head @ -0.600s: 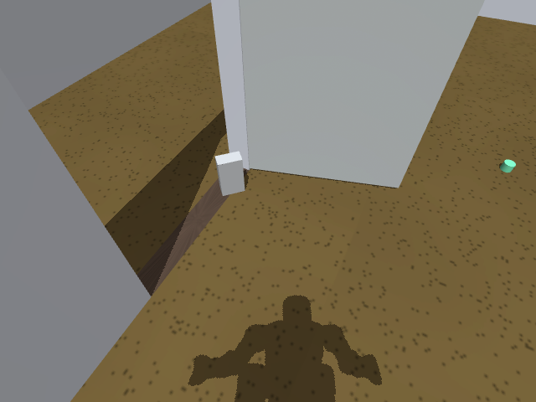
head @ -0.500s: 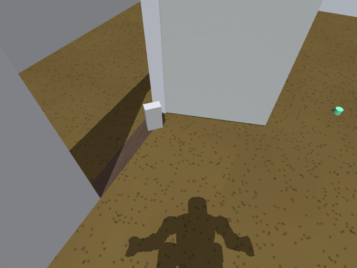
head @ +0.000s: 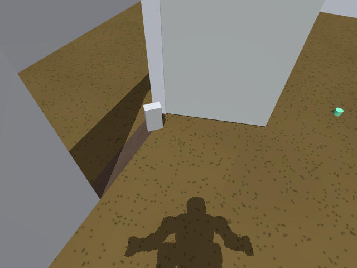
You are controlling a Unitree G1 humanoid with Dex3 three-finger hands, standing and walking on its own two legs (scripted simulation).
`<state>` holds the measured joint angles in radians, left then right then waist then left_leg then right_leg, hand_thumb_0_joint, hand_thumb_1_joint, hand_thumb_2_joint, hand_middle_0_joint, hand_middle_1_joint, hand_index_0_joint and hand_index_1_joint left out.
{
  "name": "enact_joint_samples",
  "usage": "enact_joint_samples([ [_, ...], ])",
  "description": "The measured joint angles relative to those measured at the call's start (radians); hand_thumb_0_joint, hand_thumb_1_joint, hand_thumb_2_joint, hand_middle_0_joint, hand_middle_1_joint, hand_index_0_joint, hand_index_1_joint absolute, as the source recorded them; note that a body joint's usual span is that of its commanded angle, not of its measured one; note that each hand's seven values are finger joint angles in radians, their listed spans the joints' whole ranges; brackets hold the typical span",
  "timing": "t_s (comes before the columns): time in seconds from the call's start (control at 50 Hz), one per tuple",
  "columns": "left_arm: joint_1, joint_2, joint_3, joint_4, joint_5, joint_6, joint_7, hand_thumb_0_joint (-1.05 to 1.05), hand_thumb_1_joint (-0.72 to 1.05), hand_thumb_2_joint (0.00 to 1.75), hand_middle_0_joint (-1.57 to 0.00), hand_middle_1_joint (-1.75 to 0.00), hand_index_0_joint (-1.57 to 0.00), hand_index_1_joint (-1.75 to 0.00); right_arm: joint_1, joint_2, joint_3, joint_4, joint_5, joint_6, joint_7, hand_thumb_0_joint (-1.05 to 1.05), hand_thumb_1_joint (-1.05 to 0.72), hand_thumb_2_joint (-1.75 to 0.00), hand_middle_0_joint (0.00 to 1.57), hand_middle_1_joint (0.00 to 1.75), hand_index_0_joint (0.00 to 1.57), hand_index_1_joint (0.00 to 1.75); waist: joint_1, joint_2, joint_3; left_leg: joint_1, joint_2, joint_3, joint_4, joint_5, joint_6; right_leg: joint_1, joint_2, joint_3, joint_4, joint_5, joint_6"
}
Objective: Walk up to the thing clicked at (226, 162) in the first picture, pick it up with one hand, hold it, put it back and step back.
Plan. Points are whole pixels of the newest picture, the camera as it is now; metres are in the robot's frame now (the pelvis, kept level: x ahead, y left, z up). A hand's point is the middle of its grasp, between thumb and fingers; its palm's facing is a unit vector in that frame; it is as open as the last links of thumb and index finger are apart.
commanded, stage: stand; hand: left
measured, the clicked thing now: (153, 117) +1.18 +0.20 -0.67
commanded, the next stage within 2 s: walk up in 0.52 s
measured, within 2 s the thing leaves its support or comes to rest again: neither
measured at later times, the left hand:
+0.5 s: hand out of the picture +0.07 +0.25 -0.16, palm faces -0.03 -0.94 -0.33, open 7.4 cm
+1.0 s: hand out of the picture +0.11 +0.22 -0.13, palm faces +0.05 -0.90 -0.42, open 7.4 cm
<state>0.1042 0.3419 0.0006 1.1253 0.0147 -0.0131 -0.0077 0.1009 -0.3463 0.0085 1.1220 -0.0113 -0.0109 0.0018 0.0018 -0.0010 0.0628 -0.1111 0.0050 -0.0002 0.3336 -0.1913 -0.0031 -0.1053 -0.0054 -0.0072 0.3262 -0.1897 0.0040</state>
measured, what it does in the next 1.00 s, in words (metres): walks ahead: right foot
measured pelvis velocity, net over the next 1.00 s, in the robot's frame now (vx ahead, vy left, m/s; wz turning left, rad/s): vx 0.11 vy -0.07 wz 0.02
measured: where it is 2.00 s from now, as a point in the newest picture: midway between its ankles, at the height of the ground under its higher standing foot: (185, 201)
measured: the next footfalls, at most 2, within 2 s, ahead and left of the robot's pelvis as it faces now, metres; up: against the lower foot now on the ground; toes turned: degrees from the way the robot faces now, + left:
right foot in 0.80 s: +0.14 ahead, -0.17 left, +0.00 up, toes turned -4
left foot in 1.26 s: +0.38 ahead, +0.09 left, +0.00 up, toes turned +8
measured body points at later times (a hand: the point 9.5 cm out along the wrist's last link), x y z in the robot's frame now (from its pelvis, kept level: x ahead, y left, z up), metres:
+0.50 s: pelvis +0.00 +0.00 +0.00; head +0.01 +0.00 +0.45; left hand +0.08 +0.30 -0.13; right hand +0.08 -0.30 -0.13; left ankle -0.01 +0.12 -0.75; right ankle -0.01 -0.12 -0.75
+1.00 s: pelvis +0.11 -0.07 -0.01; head +0.11 -0.09 +0.44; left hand +0.11 +0.27 -0.10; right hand +0.18 -0.39 -0.14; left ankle +0.13 +0.07 -0.68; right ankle +0.10 -0.16 -0.75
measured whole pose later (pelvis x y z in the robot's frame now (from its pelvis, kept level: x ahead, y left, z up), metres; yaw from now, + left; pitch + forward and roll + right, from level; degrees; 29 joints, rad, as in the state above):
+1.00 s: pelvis +0.11 -0.07 -0.01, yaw +1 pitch -4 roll +0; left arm 0.34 0.39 0.08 0.98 0.03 -0.07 -0.05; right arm 0.25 -0.44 -0.08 0.99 -0.02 -0.01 0.06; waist 0.04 0.07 0.05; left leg -0.45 -0.01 -0.08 1.03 -0.31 0.02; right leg -0.11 0.00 -0.09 0.43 -0.26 -0.04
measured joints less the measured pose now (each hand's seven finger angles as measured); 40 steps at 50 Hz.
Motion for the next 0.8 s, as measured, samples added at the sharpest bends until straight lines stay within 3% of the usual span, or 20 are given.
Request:
enact_joint_samples([
  [0.52, 0.009, 0.003, 0.0, -0.005, 0.001, 0.0, 0.002, 0.01, 0.9, 0.9, -0.21, -0.3, -0.2, -0.3, 0.004, 0.0, -0.001, -0.002, 0.0, 0.001, 0.0, 0.0, -0.9, -0.9, 0.2, 0.3, 0.21, 0.3, 0.0, 0.0, -0.008, 0.012, -0.005, 0.001, -0.009, 0.003, 0.004, 0.013, -0.005, 0.001, -0.01, 0.003, 0.005],
  [0.6, 0.052, 0.02, 0.035, -0.043, 0.018, -0.005, -0.035, 0.01, 0.9, 0.9, -0.21, -0.3, -0.2, -0.3, 0.058, -0.007, -0.039, -0.045, -0.016, -0.012, 0.035, 0.0, -0.9, -0.9, 0.2, 0.3, 0.21, 0.3, 0.003, -0.01, -0.036, -0.013, -0.013, 0.004, 0.071, -0.111, 0.04, -0.058, -0.012, -0.004, 0.176, -0.215, -0.028],
  [0.66, 0.074, 0.046, 0.057, -0.064, 0.025, 0.001, -0.051, 0.01, 0.9, 0.9, -0.21, -0.3, -0.2, -0.3, 0.095, -0.02, -0.064, -0.075, -0.025, -0.026, 0.045, 0.0, -0.9, -0.9, 0.2, 0.3, 0.21, 0.3, -0.007, -0.009, -0.038, -0.006, -0.008, 0.004, 0.067, -0.069, 0.052, -0.155, -0.011, -0.01, 0.375, -0.26, -0.031],
  [0.7, 0.076, 0.068, 0.068, -0.076, 0.025, 0.0, -0.06, 0.01, 0.9, 0.9, -0.21, -0.3, -0.2, -0.3, 0.124, -0.027, -0.073, -0.089, -0.028, -0.032, 0.047, 0.0, -0.9, -0.9, 0.2, 0.3, 0.21, 0.3, -0.016, -0.019, -0.026, 0.01, -0.01, -0.001, 0.056, -0.076, 0.045, -0.2, -0.025, 0.0, 0.412, -0.273, -0.032],
  [0.76, 0.087, 0.088, 0.082, -0.104, 0.021, -0.011, -0.073, 0.01, 0.9, 0.9, -0.21, -0.3, -0.2, -0.3, 0.157, -0.051, -0.085, -0.098, -0.031, -0.023, 0.055, 0.0, -0.9, -0.9, 0.2, 0.3, 0.21, 0.3, -0.021, -0.01, -0.005, 0.036, 0.003, -0.005, 0.056, -0.097, 0.029, -0.23, -0.049, -0.004, 0.354, -0.24, -0.031],
  [0.8, 0.104, 0.095, 0.091, -0.121, 0.019, -0.028, -0.075, 0.01, 0.9, 0.9, -0.21, -0.3, -0.2, -0.3, 0.17, -0.073, -0.093, -0.1, -0.034, -0.009, 0.059, 0.0, -0.9, -0.9, 0.2, 0.3, 0.21, 0.3, -0.015, 0.007, 0.003, 0.033, 0.02, -0.005, 0.122, -0.152, 0.02, -0.207, -0.057, -0.019, 0.264, -0.139, -0.026],
])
